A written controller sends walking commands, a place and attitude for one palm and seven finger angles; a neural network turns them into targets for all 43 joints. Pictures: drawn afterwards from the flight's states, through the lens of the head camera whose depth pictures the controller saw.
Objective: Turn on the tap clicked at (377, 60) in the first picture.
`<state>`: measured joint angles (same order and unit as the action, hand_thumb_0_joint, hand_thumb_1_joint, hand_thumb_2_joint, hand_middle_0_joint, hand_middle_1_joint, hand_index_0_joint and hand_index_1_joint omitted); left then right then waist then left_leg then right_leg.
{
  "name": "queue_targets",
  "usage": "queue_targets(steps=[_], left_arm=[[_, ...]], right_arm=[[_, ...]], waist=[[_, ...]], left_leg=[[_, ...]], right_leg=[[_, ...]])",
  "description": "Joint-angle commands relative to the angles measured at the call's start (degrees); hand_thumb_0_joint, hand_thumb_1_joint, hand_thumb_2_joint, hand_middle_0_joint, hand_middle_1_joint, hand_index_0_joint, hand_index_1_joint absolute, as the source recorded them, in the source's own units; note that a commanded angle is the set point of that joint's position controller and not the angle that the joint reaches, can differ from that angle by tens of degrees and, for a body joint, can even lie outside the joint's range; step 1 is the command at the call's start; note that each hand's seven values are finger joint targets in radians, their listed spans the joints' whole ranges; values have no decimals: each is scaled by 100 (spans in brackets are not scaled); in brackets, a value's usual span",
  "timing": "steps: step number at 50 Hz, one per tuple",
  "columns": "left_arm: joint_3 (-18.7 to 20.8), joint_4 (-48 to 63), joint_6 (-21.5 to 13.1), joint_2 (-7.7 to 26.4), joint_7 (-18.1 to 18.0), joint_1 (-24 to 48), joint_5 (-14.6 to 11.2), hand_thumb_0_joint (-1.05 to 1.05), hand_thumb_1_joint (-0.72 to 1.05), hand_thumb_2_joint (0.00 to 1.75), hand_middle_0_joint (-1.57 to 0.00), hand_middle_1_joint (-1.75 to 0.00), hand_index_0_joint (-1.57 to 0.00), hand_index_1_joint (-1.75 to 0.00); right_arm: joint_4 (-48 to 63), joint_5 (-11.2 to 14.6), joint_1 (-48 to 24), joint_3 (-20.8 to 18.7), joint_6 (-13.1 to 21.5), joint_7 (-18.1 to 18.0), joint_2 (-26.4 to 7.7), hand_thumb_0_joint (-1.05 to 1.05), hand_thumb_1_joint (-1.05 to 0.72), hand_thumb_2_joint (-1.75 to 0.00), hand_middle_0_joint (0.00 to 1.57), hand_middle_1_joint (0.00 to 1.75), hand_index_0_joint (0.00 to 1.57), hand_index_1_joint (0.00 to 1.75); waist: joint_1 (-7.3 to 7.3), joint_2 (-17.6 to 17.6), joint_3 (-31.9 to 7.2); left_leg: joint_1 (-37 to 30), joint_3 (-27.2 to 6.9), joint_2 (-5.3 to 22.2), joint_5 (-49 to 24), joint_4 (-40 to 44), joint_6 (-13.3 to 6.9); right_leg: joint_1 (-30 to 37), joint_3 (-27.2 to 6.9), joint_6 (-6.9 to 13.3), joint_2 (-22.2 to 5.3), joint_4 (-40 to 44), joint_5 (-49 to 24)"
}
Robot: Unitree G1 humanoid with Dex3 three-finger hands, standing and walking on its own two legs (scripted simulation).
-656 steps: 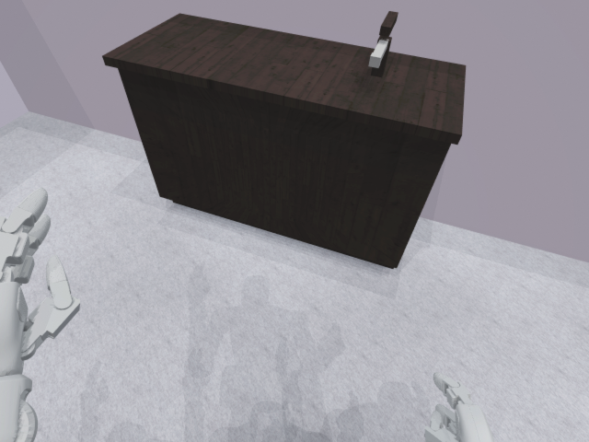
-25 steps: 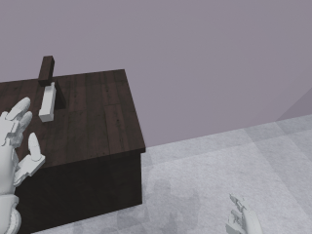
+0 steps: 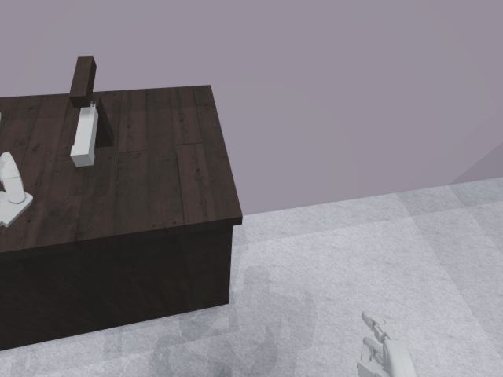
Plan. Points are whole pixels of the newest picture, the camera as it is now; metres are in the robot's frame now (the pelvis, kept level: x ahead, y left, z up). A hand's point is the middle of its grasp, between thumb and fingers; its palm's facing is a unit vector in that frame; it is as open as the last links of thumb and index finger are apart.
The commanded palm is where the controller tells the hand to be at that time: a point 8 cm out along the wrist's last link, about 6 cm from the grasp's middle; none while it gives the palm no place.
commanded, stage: come to a stop and stand still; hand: left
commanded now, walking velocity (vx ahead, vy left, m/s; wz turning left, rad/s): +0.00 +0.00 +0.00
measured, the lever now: (83, 155) +0.42 +0.36 +0.07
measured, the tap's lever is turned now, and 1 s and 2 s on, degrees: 0 0 0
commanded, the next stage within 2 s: look again from close up in 0.78 s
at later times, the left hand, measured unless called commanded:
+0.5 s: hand (64, 207) +0.25 +0.27 +0.16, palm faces +0.37 -0.88 -0.29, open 7.5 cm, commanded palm +0.19 +0.30 +0.17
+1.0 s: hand (62, 220) +0.24 +0.27 +0.15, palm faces +0.37 -0.86 -0.35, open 7.5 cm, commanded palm +0.19 +0.30 +0.17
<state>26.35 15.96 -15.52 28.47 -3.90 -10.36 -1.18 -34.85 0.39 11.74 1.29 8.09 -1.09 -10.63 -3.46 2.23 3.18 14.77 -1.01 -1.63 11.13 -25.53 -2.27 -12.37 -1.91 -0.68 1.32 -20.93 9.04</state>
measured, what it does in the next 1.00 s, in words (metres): stands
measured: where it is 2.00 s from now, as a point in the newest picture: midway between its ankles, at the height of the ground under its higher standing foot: outside the picture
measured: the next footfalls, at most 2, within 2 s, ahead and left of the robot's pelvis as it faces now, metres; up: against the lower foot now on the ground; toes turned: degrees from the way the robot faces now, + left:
none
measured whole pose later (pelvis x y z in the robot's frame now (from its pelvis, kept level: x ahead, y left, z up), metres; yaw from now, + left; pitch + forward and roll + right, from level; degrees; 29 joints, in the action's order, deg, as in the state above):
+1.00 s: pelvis +0.02 +0.02 +0.00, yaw -1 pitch -1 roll -1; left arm 19.8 23.6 -13.0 19.8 -5.4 -23.4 -2.0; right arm -33.4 0.7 11.8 1.0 6.2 -1.6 -10.6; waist -1.7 1.0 1.9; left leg 11.5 0.8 -2.8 13.5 -25.6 -3.9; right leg -9.6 -3.6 -2.3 0.1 -21.4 11.2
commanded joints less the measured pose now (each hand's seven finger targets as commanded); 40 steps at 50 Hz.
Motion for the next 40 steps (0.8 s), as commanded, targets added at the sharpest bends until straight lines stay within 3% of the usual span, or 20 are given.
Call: queue_targets(steps=[1,3,6,8,9,13,15,19,23,24,25,29,34,40], left_arm=[[-529,1524,-386,-228,27,-1106,-216,0,90,90,-20,-30,-20,-30],[-533,1976,-380,-115,-38,-1306,-196,0,90,90,-20,-30,-20,-30],[101,1980,-378,411,-184,-1293,-179,0,90,90,-20,-30,-20,-30],[475,1949,-419,663,-212,-1025,-219,0,90,90,-20,-30,-20,-30],[728,2224,-462,987,-238,-632,-200,0,90,90,-20,-30,-20,-30],[314,2119,-514,545,-201,-222,-218,0,90,90,-20,-30,-20,-30],[22,2245,-530,305,-179,-124,-210,0,90,90,-20,-30,-20,-30],[-441,2004,-405,-194,-185,-689,-150,0,90,90,-20,-30,-20,-30],[-247,1891,-319,-13,-222,-845,-106,0,90,90,-20,-30,-20,-30],[-15,1865,-299,187,-236,-902,-111,0,90,90,-20,-30,-20,-30],[-55,1880,-296,119,-230,-870,-119,0,90,90,-20,-30,-20,-30],[250,2297,-310,388,-231,-785,-163,0,90,90,-20,-30,-20,-30],[31,2529,-281,189,-227,-864,-177,0,90,90,-20,-30,-20,-30],[-147,2119,-176,1,-247,-967,-127,0,90,90,-20,-30,-20,-30]], right_arm=[[962,84,-302,-438,469,172,-840,0,-90,-90,20,30,20,30],[1021,87,-350,-403,481,215,-818,0,-90,-90,20,30,20,30],[1076,65,-433,-386,450,93,-807,0,-90,-90,20,30,20,30],[1085,50,-479,-371,439,-18,-786,0,-90,-90,20,30,20,30],[1075,41,-528,-351,412,-75,-817,0,-90,-90,20,30,20,30],[1013,45,-494,-300,491,-149,-737,0,-90,-90,20,30,20,30],[968,38,-479,-282,566,-122,-737,0,-90,-90,20,30,20,30],[885,36,-375,-333,558,-3,-767,0,-90,-90,20,30,20,30],[914,18,-359,-360,382,17,-822,0,-90,-90,20,30,20,30],[930,12,-401,-347,333,-8,-799,0,-90,-90,20,30,20,30],[977,5,-404,-331,278,-20,-782,0,-90,-90,20,30,20,30],[1095,16,-486,-320,188,-75,-742,0,-90,-90,20,30,20,30],[1135,12,-514,-302,207,-86,-731,0,-90,-90,20,30,20,30],[1042,19,-434,-328,155,-76,-777,0,-90,-90,20,30,20,30]], waist=[[82,-1242,-1389],[67,-624,-1223],[77,263,-1021],[118,464,-931],[153,84,-899],[165,-864,-960],[180,-1056,-997],[179,-853,-1047],[189,-560,-1009],[175,-573,-995],[195,-497,-976],[197,-647,-1152],[196,-867,-1286],[210,-651,-1111]], left_leg=[[-271,-266,575,-468,464,37],[94,-332,569,-25,592,29],[264,-377,537,513,625,28],[188,-403,470,502,558,19],[237,-443,481,505,587,12],[35,-415,537,47,585,-12],[-167,-385,560,-387,523,57],[-467,-287,578,-1247,391,198],[-327,-303,617,-1500,419,296],[-332,-272,623,-1461,439,323],[-237,-286,618,-1406,449,308],[-336,-244,570,-1513,400,298],[-612,-197,583,-1721,336,298],[-491,-217,601,-1421,446,320]], right_leg=[[701,-384,226,-418,-231,-397],[762,-314,163,-335,-239,-139],[598,-298,107,-291,-90,183],[437,-385,116,-326,22,222],[478,-376,119,-333,-48,154],[638,-270,139,-331,-277,-400],[593,-173,146,-331,-315,-590],[526,-122,145,-289,-235,-936],[609,-69,125,-244,-219,-1042],[616,-62,116,-244,-182,-1062],[695,-29,123,-261,-184,-1081],[881,-27,128,-256,-197,-1309],[835,17,121,-257,-192,-1351],[772,24,104,-239,-124,-1146]])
